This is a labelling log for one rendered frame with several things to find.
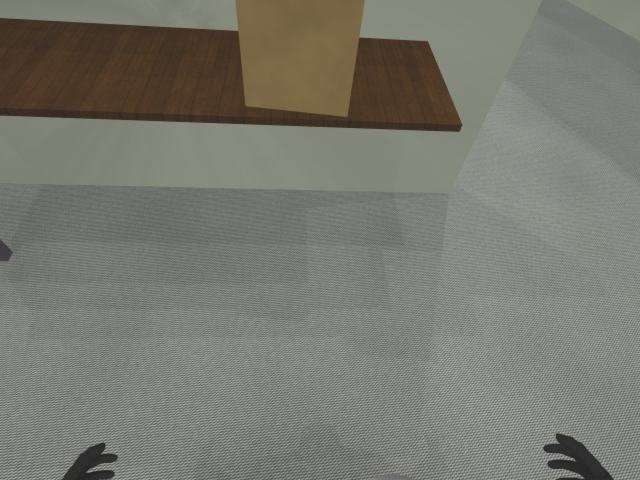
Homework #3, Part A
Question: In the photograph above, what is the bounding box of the table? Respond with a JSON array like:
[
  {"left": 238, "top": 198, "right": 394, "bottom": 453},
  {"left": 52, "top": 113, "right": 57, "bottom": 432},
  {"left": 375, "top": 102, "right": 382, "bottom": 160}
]
[{"left": 0, "top": 18, "right": 462, "bottom": 261}]

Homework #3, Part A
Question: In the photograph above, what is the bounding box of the left robot hand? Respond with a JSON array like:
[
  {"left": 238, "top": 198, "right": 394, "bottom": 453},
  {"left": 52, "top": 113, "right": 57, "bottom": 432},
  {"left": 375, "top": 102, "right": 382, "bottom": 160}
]
[{"left": 62, "top": 443, "right": 118, "bottom": 480}]

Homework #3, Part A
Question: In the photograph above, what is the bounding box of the carton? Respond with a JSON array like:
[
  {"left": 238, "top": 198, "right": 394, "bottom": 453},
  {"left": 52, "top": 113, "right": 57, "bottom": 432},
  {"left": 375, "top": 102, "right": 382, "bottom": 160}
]
[{"left": 235, "top": 0, "right": 365, "bottom": 117}]

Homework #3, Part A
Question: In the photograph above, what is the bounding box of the right robot hand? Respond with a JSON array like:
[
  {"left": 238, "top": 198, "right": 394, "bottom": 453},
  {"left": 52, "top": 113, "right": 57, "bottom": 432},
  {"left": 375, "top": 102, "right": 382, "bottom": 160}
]
[{"left": 543, "top": 433, "right": 614, "bottom": 480}]

